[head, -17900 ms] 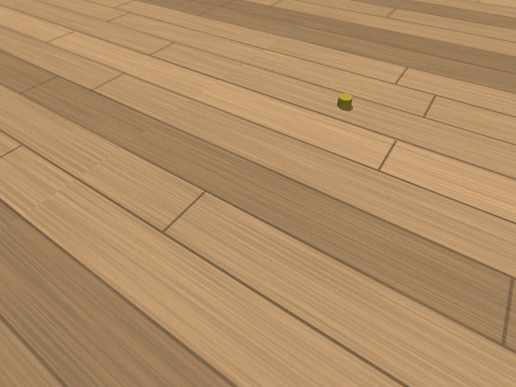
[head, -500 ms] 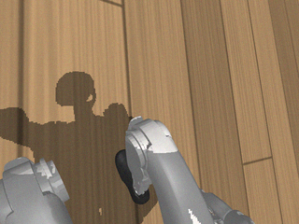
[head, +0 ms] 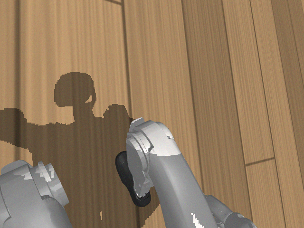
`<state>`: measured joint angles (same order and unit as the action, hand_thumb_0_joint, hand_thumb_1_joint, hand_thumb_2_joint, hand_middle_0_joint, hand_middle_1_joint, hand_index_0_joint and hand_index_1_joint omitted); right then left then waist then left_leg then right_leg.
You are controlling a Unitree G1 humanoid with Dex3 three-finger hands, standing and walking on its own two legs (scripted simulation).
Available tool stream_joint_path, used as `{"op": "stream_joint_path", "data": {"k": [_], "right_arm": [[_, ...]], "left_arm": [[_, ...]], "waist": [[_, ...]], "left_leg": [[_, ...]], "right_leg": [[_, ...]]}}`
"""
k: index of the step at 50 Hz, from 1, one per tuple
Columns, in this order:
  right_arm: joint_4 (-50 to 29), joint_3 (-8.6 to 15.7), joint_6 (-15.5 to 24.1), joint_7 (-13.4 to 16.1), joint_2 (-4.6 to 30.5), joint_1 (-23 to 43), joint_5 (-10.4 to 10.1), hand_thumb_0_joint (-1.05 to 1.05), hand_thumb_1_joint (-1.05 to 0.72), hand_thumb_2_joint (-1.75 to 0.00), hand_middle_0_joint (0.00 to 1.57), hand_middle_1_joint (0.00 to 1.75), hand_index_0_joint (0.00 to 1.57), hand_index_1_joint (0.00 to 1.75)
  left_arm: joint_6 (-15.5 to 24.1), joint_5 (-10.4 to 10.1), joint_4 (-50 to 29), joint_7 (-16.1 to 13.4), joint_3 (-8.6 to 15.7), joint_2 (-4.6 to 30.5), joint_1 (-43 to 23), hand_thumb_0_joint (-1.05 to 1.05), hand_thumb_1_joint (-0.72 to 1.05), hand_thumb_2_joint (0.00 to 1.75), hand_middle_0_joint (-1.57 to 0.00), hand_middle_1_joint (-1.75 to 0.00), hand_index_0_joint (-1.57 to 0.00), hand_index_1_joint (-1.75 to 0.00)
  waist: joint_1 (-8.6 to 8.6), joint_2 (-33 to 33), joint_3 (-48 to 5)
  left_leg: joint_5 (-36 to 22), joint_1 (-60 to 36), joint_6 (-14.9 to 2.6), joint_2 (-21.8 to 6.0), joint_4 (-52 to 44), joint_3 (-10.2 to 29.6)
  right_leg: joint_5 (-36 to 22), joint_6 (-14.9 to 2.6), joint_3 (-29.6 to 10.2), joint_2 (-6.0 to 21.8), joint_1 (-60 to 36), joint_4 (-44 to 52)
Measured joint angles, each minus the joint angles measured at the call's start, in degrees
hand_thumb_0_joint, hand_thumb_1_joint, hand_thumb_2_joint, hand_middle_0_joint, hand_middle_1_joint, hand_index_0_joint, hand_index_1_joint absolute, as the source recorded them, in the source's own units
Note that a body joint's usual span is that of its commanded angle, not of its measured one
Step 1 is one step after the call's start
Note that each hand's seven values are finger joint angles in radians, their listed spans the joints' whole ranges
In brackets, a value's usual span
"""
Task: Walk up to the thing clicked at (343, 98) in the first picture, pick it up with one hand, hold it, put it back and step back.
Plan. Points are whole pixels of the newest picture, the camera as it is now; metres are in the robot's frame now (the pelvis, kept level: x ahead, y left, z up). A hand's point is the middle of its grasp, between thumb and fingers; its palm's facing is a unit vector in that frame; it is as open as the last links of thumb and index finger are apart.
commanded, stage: close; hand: left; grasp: from above
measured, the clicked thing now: out of the picture +0.46 +0.36 -0.27
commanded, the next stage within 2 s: settle in 0.26 s
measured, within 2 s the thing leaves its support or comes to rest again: leaves its support in 0.68 s
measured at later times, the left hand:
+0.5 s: hand out of the picture +0.44 +0.35 -0.25, palm faces -0.42 -0.18 -0.89, open 11.7 cm
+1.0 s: hand out of the picture +0.44 +0.37 -0.17, palm faces -0.41 -0.13 -0.90, open 11.6 cm
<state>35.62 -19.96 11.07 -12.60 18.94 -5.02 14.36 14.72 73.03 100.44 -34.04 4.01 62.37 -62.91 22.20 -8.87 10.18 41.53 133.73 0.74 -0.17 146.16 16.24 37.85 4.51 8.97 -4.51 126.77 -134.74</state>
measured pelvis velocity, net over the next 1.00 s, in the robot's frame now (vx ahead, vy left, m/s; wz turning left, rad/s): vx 0.00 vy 0.00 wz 0.04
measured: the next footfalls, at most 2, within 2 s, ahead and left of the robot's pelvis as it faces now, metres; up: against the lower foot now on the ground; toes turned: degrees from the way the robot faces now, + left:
none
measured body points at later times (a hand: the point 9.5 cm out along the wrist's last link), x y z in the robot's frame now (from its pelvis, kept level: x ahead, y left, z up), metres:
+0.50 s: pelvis +0.00 +0.00 +0.00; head +0.28 +0.15 +0.33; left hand +0.46 +0.36 -0.20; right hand +0.07 -0.25 -0.05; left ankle +0.06 +0.13 -0.27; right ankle +0.12 -0.13 -0.27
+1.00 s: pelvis +0.00 +0.00 +0.01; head +0.24 +0.13 +0.37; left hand +0.46 +0.38 -0.12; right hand +0.09 -0.26 -0.07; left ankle +0.06 +0.13 -0.27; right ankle +0.12 -0.13 -0.27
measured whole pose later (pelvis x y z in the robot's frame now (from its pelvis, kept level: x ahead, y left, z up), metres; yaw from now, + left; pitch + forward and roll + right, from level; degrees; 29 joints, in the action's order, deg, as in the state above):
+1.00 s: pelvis +0.00 +0.00 +0.01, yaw +2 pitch +32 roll -14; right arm 37.8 -10.0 6.1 -12.8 18.4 -8.4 9.8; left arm 8.7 69.2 82.5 -21.0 4.2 51.3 -56.5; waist 16.6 -1.6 0.5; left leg 40.7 135.7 0.1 0.5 142.8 12.7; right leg 39.1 3.2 6.6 -2.7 128.7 -133.7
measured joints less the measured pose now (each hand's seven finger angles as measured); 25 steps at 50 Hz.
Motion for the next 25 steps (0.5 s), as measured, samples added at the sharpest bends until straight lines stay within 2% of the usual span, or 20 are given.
{"op": "stream_joint_path", "data": {"k": [8, 21, 25], "right_arm": [[-0.17, 0.29, -0.1, 0.21, 0.3, 0.21, 0.12, 0.0, -0.9, -0.9, 0.2, 0.3, 0.2, 0.29], [0.05, 0.27, -0.65, 0.32, 0.3, 0.09, 0.14, 0.0, -0.9, -0.9, 0.2, 0.3, 0.2, 0.29], [-0.21, 0.41, -0.78, 0.54, 0.17, 0.05, 0.19, 0.0, -0.91, -0.9, 0.2, 0.3, 0.2, 0.29]], "left_arm": [[-0.15, -0.71, -0.59, 0.12, 0.57, 0.05, 0.37, 0.0, -0.22, 0.79, -0.31, -0.98, -0.39, -0.93], [-0.87, -1.45, -0.65, 0.07, -0.63, -0.46, 0.21, 0.0, -0.24, 0.79, -0.33, -0.96, -0.41, -0.92], [-0.99, -1.49, -0.96, 0.42, -0.2, -0.47, 0.34, 0.0, -0.24, 0.79, -0.34, -0.96, -0.41, -0.91]], "waist": [[-0.05, 0.2, 0.36], [0.1, 0.15, -0.14], [0.09, 0.22, -0.2]], "left_leg": [[-0.06, -0.07, -0.02, -0.06, -0.3, 0.08], [0.28, -0.44, -0.07, -0.03, -0.66, 0.02], [0.13, -0.33, -0.2, 0.01, -0.75, 0.07]], "right_leg": [[-0.11, 0.15, 0.09, -0.01, -0.11, 0.39], [0.29, 0.18, 0.1, 0.15, -0.59, 0.75], [0.21, 0.13, 0.19, 0.17, -0.66, 0.97]]}}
